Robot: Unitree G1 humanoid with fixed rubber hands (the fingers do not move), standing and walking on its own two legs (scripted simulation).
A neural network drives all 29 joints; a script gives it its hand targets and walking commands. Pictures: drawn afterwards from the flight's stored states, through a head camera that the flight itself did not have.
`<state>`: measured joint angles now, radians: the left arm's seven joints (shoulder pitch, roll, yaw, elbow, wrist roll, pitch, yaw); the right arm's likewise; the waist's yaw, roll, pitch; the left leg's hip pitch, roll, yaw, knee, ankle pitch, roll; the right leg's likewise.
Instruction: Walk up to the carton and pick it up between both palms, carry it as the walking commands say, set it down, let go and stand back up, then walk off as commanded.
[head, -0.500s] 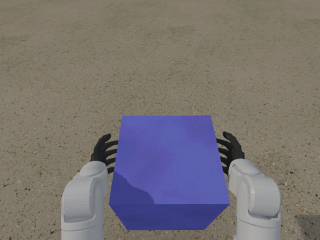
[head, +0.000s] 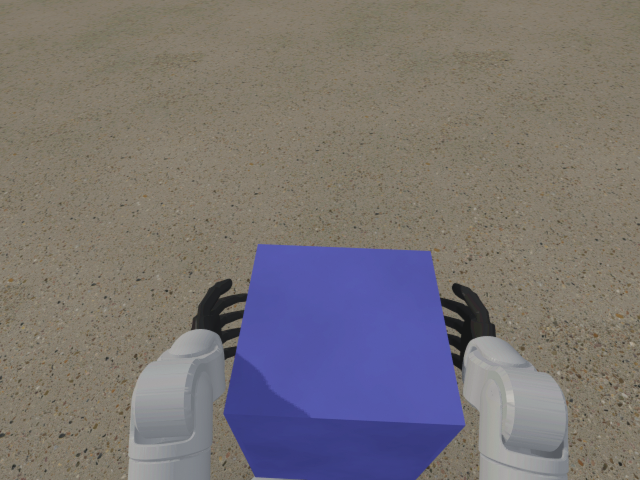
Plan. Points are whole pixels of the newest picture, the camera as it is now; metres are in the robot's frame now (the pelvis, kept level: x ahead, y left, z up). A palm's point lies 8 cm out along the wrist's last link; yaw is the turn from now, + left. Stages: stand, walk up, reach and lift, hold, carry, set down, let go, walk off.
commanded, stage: carry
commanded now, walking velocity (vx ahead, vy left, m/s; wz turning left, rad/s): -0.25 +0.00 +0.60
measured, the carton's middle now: (338, 370) +0.27 -0.01 +0.00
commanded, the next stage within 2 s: none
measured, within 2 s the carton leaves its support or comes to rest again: neither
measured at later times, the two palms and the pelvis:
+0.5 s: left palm out of the picture -0.02 +0.26 +0.06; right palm out of the picture +0.10 -0.01 +0.07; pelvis -0.20 +0.02 -0.01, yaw +21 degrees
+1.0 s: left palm out of the picture -0.22 +0.18 +0.10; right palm out of the picture -0.05 -0.06 +0.09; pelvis -0.36 -0.08 +0.00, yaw +37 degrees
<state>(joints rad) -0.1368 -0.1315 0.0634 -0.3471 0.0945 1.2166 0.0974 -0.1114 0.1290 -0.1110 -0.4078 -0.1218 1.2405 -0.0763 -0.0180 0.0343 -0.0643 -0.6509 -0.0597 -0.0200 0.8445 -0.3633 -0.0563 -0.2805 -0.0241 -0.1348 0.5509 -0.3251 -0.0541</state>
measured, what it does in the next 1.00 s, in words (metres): walks backwards, turning left: left foot, then right foot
